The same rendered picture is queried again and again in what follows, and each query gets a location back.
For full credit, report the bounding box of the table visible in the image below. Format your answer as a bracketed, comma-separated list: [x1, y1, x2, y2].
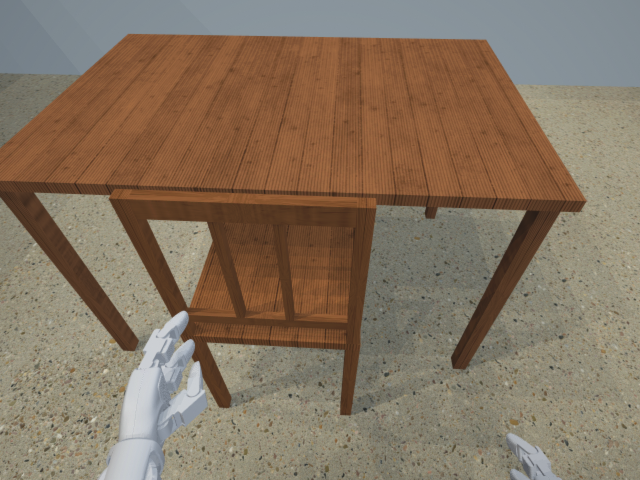
[0, 34, 587, 369]

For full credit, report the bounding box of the robot right hand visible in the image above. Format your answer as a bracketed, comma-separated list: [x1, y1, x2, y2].
[506, 433, 562, 480]

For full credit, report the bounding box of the chair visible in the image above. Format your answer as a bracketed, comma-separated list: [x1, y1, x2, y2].
[108, 189, 376, 416]

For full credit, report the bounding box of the robot left forearm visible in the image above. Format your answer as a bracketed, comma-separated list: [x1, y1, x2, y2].
[97, 438, 165, 480]

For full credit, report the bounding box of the robot left hand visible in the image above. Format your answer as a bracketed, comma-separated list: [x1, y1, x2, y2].
[118, 311, 208, 448]

